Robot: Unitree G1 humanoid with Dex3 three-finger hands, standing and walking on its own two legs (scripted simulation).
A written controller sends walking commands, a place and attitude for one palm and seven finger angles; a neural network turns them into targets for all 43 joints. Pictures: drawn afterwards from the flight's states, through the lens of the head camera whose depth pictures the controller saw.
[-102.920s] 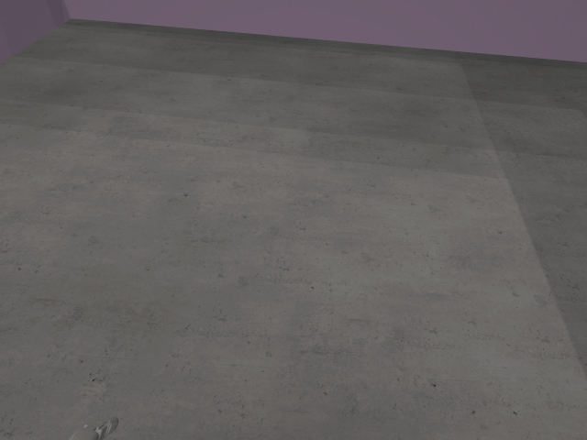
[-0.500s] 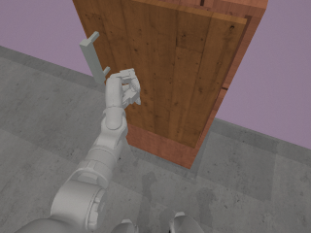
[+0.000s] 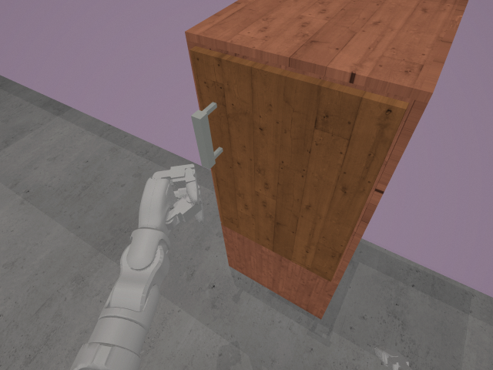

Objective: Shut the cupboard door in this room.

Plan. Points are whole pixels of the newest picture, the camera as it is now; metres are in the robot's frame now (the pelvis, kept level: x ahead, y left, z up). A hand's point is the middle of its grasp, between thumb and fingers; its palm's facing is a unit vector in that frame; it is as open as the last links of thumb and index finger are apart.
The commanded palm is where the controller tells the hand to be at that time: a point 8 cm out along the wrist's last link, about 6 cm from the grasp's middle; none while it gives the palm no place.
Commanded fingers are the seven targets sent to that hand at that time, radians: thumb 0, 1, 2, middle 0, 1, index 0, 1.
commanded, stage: draw the hand back to the body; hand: left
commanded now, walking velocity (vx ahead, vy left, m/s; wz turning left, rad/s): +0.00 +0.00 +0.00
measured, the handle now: (210, 136) +0.57 +0.11 +0.05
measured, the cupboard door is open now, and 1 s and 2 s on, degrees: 0 0 0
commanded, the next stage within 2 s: step back with the hand held close in 1.20 s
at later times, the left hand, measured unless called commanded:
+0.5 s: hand (84, 251) +0.24 +0.22 +0.14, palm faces +0.18 -0.95 -0.25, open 3.8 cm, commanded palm +0.20 +0.27 +0.17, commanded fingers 0.00 0.90 0.90 -0.61 -0.75 -0.61 -0.75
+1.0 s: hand out of the picture +0.18 +0.31 +0.18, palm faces +0.50 -0.77 -0.39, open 7.1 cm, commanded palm +0.14 +0.34 +0.20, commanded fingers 0.00 0.90 0.90 -0.20 -0.30 -0.20 -0.30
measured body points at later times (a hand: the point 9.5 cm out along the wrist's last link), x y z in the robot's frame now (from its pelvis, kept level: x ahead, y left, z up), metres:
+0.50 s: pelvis -0.01 +0.04 +0.03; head -0.03 +0.02 +0.48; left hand +0.22 +0.27 +0.16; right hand +0.19 -0.17 -0.05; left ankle -0.01 +0.12 -0.71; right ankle -0.01 -0.09 -0.71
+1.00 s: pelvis +0.00 +0.04 +0.03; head -0.02 +0.01 +0.48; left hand +0.15 +0.35 +0.21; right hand +0.19 -0.19 -0.06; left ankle -0.01 +0.12 -0.71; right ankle -0.01 -0.09 -0.71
